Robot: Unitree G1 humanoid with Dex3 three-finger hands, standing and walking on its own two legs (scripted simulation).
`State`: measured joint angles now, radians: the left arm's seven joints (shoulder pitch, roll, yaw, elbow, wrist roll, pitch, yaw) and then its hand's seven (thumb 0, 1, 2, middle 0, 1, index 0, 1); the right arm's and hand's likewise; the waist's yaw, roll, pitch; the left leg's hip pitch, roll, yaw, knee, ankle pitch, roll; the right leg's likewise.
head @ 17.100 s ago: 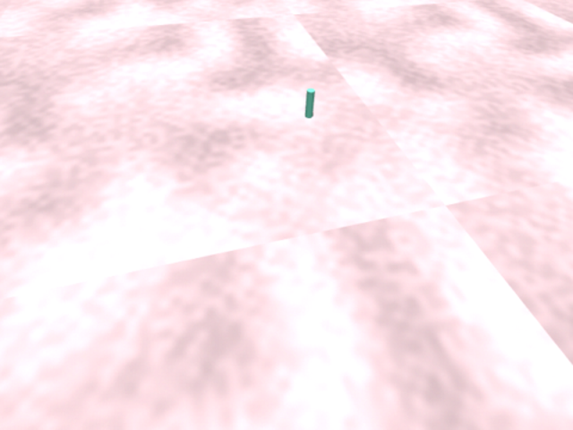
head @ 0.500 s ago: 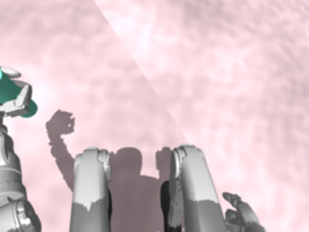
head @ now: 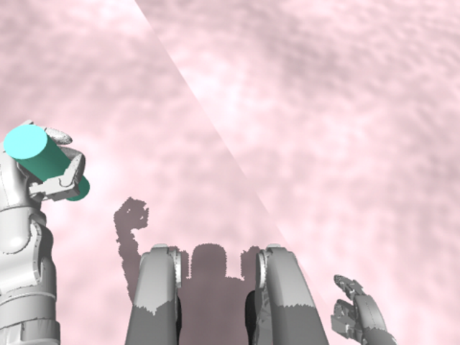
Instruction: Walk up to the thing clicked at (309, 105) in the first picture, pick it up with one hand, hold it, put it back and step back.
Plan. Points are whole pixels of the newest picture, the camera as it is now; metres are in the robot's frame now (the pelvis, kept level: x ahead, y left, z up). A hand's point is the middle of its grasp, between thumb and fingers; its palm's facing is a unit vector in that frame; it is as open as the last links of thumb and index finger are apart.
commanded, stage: lift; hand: left
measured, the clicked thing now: (55, 169) +0.39 +0.27 +0.00
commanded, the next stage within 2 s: hold in 1.54 s
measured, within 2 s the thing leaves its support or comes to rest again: neither
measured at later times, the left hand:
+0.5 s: hand (27, 114) +0.38 +0.23 +0.16, palm faces +0.31 -0.95 -0.02, open 6.3 cm
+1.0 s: hand (5, 82) +0.37 +0.21 +0.22, palm faces +0.31 -0.95 -0.02, open 6.3 cm
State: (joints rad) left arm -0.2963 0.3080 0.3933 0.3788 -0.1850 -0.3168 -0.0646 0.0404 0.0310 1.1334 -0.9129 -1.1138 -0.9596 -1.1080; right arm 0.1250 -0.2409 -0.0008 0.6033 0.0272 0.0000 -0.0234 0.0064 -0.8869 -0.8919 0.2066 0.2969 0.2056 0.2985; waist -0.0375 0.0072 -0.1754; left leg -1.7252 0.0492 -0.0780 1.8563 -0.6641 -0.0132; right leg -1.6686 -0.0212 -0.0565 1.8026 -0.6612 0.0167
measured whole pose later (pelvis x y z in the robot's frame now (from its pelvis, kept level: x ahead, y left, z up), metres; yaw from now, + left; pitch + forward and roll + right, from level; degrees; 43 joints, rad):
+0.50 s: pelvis +0.04 +0.00 +0.14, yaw +2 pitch +20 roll -3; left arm -0.13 0.21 0.24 0.31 -0.15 -0.28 0.05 0.04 0.03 1.13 -0.91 -1.11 -0.96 -1.11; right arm 0.20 -0.22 0.00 0.61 0.02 -0.04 -0.04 0.01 -0.89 -0.89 0.21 0.30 0.20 0.30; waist -0.03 0.01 -0.14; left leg -1.13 0.05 -0.05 1.36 -0.58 -0.01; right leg -1.07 -0.02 -0.06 1.30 -0.57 0.02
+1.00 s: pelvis +0.05 +0.00 +0.19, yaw +3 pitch +13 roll -2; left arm -0.10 0.17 0.18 0.36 -0.13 -0.34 0.09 0.04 0.03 1.13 -0.91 -1.11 -0.96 -1.11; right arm 0.23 -0.20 0.01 0.63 -0.01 -0.04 -0.04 0.01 -0.90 -0.89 0.21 0.30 0.21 0.30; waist -0.02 0.00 -0.09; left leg -0.84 0.04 -0.03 1.11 -0.49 -0.01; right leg -0.79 -0.02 -0.05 1.06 -0.48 0.02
